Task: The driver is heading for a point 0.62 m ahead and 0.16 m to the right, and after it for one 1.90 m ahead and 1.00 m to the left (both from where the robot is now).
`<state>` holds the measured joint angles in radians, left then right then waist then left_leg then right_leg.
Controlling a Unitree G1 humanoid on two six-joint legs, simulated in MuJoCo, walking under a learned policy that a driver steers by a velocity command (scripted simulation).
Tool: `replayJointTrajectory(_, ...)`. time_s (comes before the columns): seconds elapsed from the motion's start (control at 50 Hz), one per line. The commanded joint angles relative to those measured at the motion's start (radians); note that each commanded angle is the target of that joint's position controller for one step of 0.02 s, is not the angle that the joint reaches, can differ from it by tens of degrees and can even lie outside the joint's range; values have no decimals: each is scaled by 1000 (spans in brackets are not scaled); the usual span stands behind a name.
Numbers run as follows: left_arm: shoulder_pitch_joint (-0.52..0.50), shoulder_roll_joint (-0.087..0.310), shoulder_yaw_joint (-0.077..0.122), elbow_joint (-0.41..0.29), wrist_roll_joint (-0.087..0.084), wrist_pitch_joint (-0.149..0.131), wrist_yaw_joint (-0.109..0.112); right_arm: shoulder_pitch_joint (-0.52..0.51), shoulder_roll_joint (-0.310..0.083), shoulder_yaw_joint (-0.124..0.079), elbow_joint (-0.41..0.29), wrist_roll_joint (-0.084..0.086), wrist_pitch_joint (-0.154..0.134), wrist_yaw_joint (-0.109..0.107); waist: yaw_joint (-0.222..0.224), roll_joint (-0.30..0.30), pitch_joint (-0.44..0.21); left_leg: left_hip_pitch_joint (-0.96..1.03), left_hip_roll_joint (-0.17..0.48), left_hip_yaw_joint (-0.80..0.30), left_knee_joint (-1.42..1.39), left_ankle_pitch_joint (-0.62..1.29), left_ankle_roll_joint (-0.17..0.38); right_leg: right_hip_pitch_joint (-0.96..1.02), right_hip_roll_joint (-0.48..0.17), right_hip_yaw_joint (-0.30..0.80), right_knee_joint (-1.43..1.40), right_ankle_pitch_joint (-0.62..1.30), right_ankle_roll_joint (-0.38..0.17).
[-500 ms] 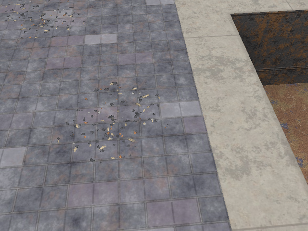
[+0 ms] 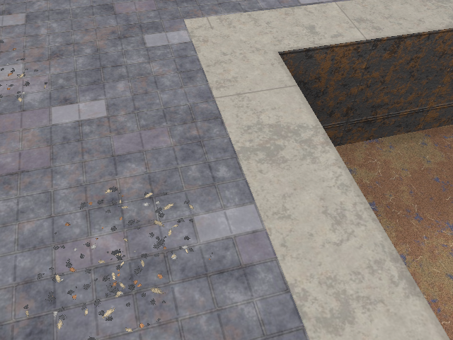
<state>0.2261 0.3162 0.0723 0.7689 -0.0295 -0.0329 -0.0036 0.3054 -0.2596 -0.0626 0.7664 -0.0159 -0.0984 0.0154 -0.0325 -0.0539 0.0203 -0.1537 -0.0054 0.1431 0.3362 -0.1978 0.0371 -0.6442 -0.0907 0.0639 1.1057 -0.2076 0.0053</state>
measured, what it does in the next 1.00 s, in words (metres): walks ahead, turning right: right foot, then left foot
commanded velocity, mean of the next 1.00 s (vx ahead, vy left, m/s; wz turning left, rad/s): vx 0.44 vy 0.00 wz -0.41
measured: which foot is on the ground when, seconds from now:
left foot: down 0.00-0.28, up 0.30-0.76, down 0.78-1.00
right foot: up 0.00-0.28, down 0.30-0.80, up 0.82-1.00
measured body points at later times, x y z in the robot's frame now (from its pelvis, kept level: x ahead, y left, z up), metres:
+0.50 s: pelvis +0.27 -0.09 +0.00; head +0.30 -0.11 +0.44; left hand +0.44 +0.16 -0.11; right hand +0.35 -0.39 -0.10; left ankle +0.35 +0.09 -0.66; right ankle +0.26 -0.15 -0.75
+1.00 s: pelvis +0.50 -0.10 -0.01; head +0.54 -0.11 +0.44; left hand +0.76 +0.06 -0.11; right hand +0.49 -0.38 -0.13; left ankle +0.60 -0.04 -0.75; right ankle +0.43 -0.23 -0.70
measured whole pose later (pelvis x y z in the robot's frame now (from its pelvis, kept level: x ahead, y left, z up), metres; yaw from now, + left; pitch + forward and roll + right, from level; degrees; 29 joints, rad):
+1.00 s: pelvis +0.50 -0.10 -0.01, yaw -25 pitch +0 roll +0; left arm 0.15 0.25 0.06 0.65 -0.01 0.01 0.03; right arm 0.20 -0.24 -0.03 0.80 0.01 -0.06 0.03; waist -0.02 -0.01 0.08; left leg -0.32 -0.05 -0.04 0.45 -0.13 0.05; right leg -0.38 0.02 0.09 0.86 -0.47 0.07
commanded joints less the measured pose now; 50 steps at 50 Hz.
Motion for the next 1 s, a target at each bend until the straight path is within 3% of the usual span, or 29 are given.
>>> replayJointTrajectory(0.02, 6, 13, 3, -62, 5, 1, -6, -64, -125, -34, -53, -2, -24, -15, 32, 113, 12, 47, 273, -125, -200, 249, 148, -74, -37, 53, -105, 138, 6)
replayJointTrajectory(0.1, -134, -10, -12, -108, 10, -5, -35, -27, -167, -48, -26, 8, -9, -28, -19, 95, 57, 83, 275, -23, -212, 242, 129, -49, -25, -26, -319, 254, -10)
replayJointTrajectory(0.2, -232, 4, -12, -172, 8, -5, -64, 18, -206, -64, 10, 34, 23, -28, -35, 97, 83, 229, 313, 37, -131, 380, 105, -54, 5, -99, -441, 135, -69)
replayJointTrajectory(0.24, -183, 34, 6, -177, 7, 0, -65, 3, -233, -71, 8, 45, 38, -33, 12, 133, 20, 259, 311, 68, 9, 728, 85, 67, 71, -162, -449, 23, -112)
replayJointTrajectory(0.26, -89, 67, 25, -159, 4, 1, -62, -7, -243, -72, 5, 47, 47, -36, 70, 143, -40, 249, 297, 86, 157, 868, 72, 193, 117, -189, -462, -8, -139)
replayJointTrajectory(0.28, 72, 121, 58, -117, 1, 2, -52, -20, -234, -67, 1, 52, 53, -40, 159, 124, -126, 159, 257, 114, 374, 861, 39, 438, 165, -194, -534, 57, -177)
replayJointTrajectory(0.3, 208, 210, 91, -82, 3, 14, -29, 3, -186, -48, -13, 30, 46, -44, 204, 3, -211, -104, 211, 109, 688, 496, -16, 739, 42, 27, -556, 95, -238)
replayJointTrajectory(0.32, 156, 304, 96, -100, -4, 2, -27, 91, -50, -4, -74, -1, 16, -30, 69, -224, -307, -532, -4, -33, 1015, -392, -74, 1029, -193, 609, -672, -101, -429)
replayJointTrajectory(0.34, 186, 213, 72, -122, 6, -13, -33, -38, -141, -17, -86, 40, -23, -18, 158, -85, -373, -637, 3, -230, 1088, -376, -50, 1044, -234, 743, -807, -185, -420)
replayJointTrajectory(0.36, 146, 170, 60, -107, 7, -28, -38, -117, -165, -26, -114, 68, -38, -14, 149, -30, -228, -699, 45, -230, 1046, -264, -28, 940, -215, 603, -818, -75, -369)
replayJointTrajectory(0.38, 86, 140, 51, -113, 0, -35, -39, -119, -150, -22, -108, 52, -46, -24, 102, 45, -156, -647, 88, -234, 962, -179, -21, 794, -171, 483, -808, 37, -334)
replayJointTrajectory(0.4, 22, 102, 40, -123, 2, -35, -36, -114, -157, -30, -97, 25, -43, -32, 62, 50, -107, -580, 115, -232, 885, -139, -29, 666, -130, 386, -814, 147, -311)
replayJointTrajectory(0.42, -14, 77, 31, -144, 15, -37, -31, -86, -163, -37, -92, 16, -31, -30, 28, 25, -97, -517, 131, -241, 851, -106, -36, 588, -104, 335, -832, 226, -304)
replayJointTrajectory(0.46, -26, 74, 33, -148, 18, -42, -21, -72, -139, -36, -88, 9, -8, -29, 7, 18, -88, -477, 130, -222, 788, -80, -59, 515, -83, 284, -857, 336, -309)
replayJointTrajectory(0.5, 5, 101, 40, -136, 17, -45, -9, -117, -111, -28, -104, 3, 5, -32, 14, 33, -61, -487, 116, -203, 705, -16, -84, 464, -63, 231, -868, 424, -304)
replayJointTrajectory(0.56, 42, 111, 44, -121, 10, -39, 8, -224, -84, -17, -135, 1, 7, -30, 47, 1, -29, -483, 86, -196, 507, 160, -104, 432, -12, 177, -856, 393, -259)
replayJointTrajectory(0.62, 73, 105, 44, -116, 5, -25, 15, -309, -67, -8, -150, 12, -1, -16, 83, -35, -26, -401, 40, -186, 330, 283, -103, 416, 9, 171, -811, 341, -226)
replayJointTrajectory(0.66, 104, 109, 46, -114, -2, -17, 13, -353, -81, -13, -166, 22, -10, -4, 100, -36, -19, -367, 22, -195, 275, 285, -93, 438, -15, 225, -778, 291, -225)
replayJointTrajectory(0.72, 102, 101, 47, -122, -2, -5, 17, -315, -121, -30, -160, 30, -24, 9, 75, -60, -25, -318, 16, -210, 196, 190, -60, 519, -54, 320, -711, 230, -211)
replayJointTrajectory(0.74, 90, 91, 44, -120, 1, -3, 23, -272, -129, -33, -144, 25, -27, 12, 58, -73, -25, -295, 18, -193, 175, 161, -40, 554, -59, 319, -673, 305, -196)
replayJointTrajectory(0.76, 71, 73, 38, -126, 1, -1, 24, -195, -141, -41, -123, 10, -32, 11, 18, -82, -56, -198, 5, -161, 114, 212, -10, 578, -19, 290, -585, 451, -166)
replayJointTrajectory(0.78, 69, 32, 22, -140, 11, -2, 23, -113, -175, -46, -114, -17, -39, 11, -14, -48, -159, -17, 86, -214, 138, 439, 38, 554, 47, 237, -406, 463, -118)
replayJointTrajectory(0.8, 170, -15, 8, -146, 27, -8, 28, -24, -224, -52, -105, -40, -37, 13, 3, 147, -313, 287, 263, -448, 196, 754, 167, 353, 164, 179, -94, 117, -45)
replayJointTrajectory(0.82, 319, -12, 8, -97, -4, -6, 25, 32, -184, -42, -37, -23, -26, 23, 40, 414, -394, 381, 427, -768, 112, 764, 338, 185, 260, 164, 150, -472, 25)
replayJointTrajectory(0.84, 270, 72, 22, -96, -9, 0, 21, -25, -123, -19, -55, 16, -19, 29, 31, 284, -296, 291, 389, -755, 71, 575, 311, 122, 200, 202, 197, -483, 38)
replayJointTrajectory(0.88, 69, 75, 22, -143, 18, 20, 20, -143, -76, 7, -67, 28, 0, 30, 34, 125, -116, 95, 286, -555, 38, 489, 227, 100, 116, 98, 112, -388, 57)
replayJointTrajectory(0.9, 24, 65, 24, -160, 32, 30, 26, -178, -68, 14, -65, 31, 2, 26, 47, 122, -79, 19, 251, -504, 23, 499, 201, 138, 79, 77, -4, -338, 61)
replayJointTrajectory(0.94, 10, -2, 8, -167, 29, 39, 34, -180, -126, -4, -48, 21, 15, 14, 57, 188, -75, -50, 174, -417, 18, 641, 179, 265, 97, 17, -205, -305, 75)
replayJointTrajectory(1.0, 13, 4, 11, -164, 17, 46, 50, -159, -187, -26, -37, 28, 35, -3, 52, 190, -160, -14, 191, -434, 17, 675, 203, 362, 127, 11, -333, -186, 73)
Velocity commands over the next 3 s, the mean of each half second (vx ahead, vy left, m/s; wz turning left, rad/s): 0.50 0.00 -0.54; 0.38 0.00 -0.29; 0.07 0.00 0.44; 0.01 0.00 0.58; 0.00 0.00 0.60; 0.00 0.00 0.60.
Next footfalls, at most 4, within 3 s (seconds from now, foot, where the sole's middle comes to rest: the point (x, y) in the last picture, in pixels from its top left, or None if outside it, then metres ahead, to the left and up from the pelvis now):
0.30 right None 0.30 -0.16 -0.78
0.78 left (241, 293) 0.64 -0.06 -0.78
1.18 right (310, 321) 0.55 -0.26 -0.78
1.60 left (219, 316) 0.56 0.01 -0.78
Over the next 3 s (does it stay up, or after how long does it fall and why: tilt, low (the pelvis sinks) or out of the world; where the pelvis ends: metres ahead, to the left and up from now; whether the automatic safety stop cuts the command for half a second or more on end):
stays up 0.50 -0.06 -0.01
